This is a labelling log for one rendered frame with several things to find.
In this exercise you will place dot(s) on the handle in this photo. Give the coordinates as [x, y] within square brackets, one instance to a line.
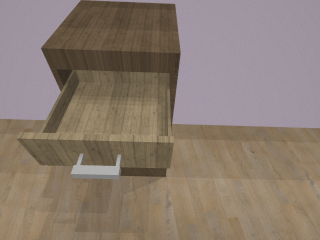
[80, 171]

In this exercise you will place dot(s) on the drawer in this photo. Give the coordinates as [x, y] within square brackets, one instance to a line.
[103, 114]

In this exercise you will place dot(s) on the cabinet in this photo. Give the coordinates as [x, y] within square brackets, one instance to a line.
[120, 37]

